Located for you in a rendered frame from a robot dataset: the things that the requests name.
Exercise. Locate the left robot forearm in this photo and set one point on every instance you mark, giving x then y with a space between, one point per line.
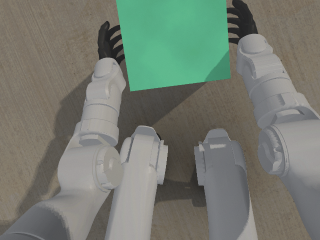
101 107

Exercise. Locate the left robot shin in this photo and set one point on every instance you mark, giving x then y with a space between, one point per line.
128 142

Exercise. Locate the right robot upper arm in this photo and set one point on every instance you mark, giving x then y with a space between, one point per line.
291 151

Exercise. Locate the right robot thigh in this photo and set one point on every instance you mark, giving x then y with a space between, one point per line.
228 202

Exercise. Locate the carton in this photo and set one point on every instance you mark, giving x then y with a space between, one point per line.
174 42

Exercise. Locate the right robot forearm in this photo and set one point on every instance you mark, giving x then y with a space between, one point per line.
268 85

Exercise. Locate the robot right hand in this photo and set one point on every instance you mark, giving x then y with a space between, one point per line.
244 21

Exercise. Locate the left robot upper arm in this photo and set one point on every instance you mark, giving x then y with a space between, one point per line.
86 175

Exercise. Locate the robot left hand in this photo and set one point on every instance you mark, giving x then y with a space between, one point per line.
105 45

